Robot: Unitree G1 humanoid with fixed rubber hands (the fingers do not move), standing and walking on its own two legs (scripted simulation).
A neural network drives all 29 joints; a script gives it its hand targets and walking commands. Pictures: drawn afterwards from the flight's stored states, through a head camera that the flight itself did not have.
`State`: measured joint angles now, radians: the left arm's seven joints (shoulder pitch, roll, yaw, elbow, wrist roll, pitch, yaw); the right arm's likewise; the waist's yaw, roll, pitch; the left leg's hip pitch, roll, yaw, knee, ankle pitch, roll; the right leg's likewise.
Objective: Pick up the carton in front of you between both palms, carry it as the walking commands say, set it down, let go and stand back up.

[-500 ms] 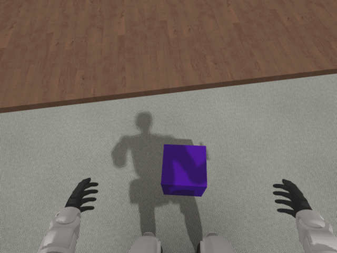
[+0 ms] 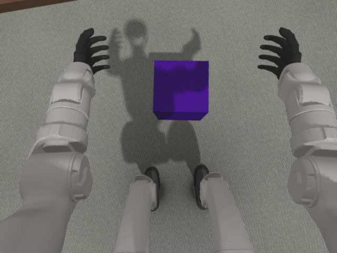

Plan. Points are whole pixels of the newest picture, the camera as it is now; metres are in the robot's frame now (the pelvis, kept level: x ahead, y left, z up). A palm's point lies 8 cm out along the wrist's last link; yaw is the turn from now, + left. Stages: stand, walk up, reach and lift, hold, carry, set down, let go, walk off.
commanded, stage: reach and lift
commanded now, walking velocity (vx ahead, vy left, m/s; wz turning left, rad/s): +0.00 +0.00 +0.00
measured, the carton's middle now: (180, 94) +0.56 -0.03 -0.54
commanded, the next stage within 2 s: none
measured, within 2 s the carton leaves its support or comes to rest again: neither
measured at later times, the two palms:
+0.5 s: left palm (116, 62) +0.58 +0.16 -0.21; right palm (251, 64) +0.55 -0.21 -0.21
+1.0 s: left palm (133, 87) +0.57 +0.16 -0.43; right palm (228, 89) +0.54 -0.21 -0.43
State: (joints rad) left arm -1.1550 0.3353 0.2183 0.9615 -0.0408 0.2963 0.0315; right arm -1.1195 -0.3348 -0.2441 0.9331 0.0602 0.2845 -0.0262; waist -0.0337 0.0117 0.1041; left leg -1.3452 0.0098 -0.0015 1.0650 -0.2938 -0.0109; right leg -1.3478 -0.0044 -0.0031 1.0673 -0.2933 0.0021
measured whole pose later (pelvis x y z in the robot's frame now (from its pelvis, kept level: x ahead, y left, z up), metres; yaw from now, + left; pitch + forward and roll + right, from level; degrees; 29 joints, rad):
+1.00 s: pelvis -0.02 +0.01 -0.27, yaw -1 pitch +40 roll +0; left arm -1.63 0.41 0.10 1.19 -0.18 0.15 0.11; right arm -1.60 -0.40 -0.16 1.17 0.18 0.13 -0.10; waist -0.03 0.01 0.36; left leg -2.23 -0.03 -0.03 2.09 -0.55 -0.04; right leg -2.24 0.03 0.03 2.08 -0.54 0.03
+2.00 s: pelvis -0.01 +0.01 -0.31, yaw +0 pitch +34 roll +0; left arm -1.55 0.29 0.21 0.97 -0.09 0.24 0.09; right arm -1.52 -0.31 -0.24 0.94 0.11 0.24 -0.08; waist -0.03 0.01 0.46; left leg -2.23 -0.05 -0.04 2.26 -0.63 -0.04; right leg -2.23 0.02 0.02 2.26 -0.62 0.03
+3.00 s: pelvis +0.01 +0.01 -0.08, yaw -1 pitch +38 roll +0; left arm -0.85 -0.08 0.46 0.62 0.25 0.41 0.03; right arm -0.83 0.06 -0.47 0.60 -0.24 0.42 -0.02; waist -0.01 0.02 -0.24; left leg -1.63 -0.05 -0.06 1.45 -0.48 -0.03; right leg -1.63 0.04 0.06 1.44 -0.47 0.03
